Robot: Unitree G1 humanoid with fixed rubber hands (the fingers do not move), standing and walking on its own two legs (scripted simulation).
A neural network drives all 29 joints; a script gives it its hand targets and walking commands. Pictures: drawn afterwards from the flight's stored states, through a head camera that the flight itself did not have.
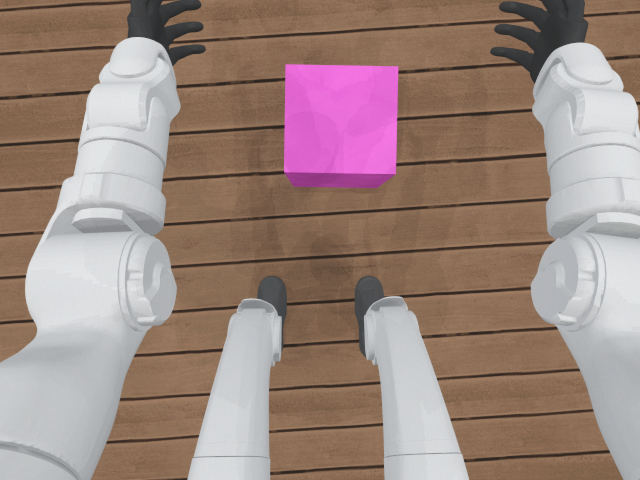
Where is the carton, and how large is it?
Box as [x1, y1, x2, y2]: [284, 64, 397, 187]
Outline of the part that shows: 286,64 284,172 293,186 376,187 395,174 397,66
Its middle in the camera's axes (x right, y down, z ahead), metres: +0.04 -0.22 +0.84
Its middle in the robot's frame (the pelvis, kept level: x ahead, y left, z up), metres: +0.56 -0.04 -0.53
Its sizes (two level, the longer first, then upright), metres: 0.210 0.200 0.250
